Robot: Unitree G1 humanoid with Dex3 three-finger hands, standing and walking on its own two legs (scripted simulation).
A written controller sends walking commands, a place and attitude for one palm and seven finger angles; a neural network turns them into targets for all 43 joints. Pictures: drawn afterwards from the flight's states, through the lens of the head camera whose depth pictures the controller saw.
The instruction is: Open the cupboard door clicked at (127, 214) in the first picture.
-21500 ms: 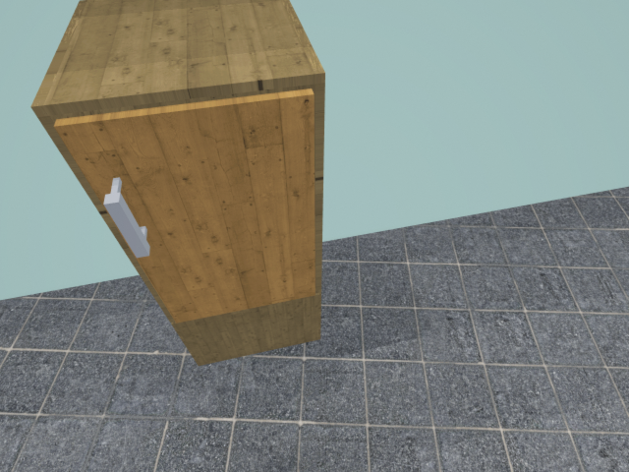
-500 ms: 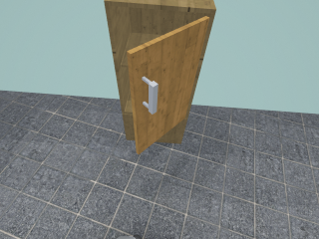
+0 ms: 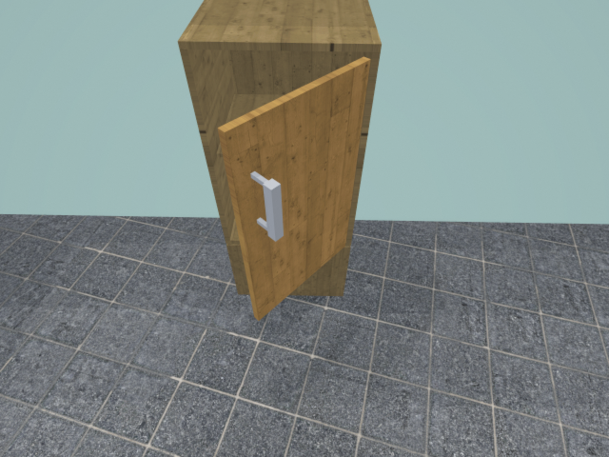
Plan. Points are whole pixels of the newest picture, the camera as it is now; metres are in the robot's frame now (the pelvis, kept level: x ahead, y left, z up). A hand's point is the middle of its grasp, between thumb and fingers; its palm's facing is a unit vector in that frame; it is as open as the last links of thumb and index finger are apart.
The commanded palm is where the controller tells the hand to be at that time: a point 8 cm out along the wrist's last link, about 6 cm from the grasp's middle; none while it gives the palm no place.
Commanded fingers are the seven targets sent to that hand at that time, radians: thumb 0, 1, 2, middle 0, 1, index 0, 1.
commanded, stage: let the arm hang, fingers relaxed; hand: left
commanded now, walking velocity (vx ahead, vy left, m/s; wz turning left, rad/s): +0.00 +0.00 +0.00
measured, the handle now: (266, 206) +0.54 +0.10 -0.01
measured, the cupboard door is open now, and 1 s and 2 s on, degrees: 47 47 47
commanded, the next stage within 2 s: look to check the result in 0.10 s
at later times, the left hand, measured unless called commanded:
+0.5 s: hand out of the picture -0.01 +0.16 -0.17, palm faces +0.04 -0.98 -0.19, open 7.4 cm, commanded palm none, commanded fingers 0.00 0.90 0.90 -0.20 -0.30 -0.20 -0.30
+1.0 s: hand out of the picture +0.02 +0.17 -0.18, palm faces +0.01 -0.98 -0.21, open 7.4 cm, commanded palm none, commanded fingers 0.00 0.90 0.90 -0.20 -0.30 -0.20 -0.30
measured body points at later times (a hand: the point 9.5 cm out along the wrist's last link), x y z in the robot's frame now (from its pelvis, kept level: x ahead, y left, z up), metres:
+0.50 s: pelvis +0.02 -0.01 +0.00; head +0.04 -0.02 +0.45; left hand -0.01 +0.21 -0.16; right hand +0.02 -0.23 -0.16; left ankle +0.07 +0.12 -0.74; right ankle -0.07 -0.10 -0.74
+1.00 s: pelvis +0.02 -0.01 +0.00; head +0.04 -0.01 +0.45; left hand +0.02 +0.22 -0.16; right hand +0.04 -0.24 -0.16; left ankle +0.07 +0.12 -0.74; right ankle -0.07 -0.10 -0.74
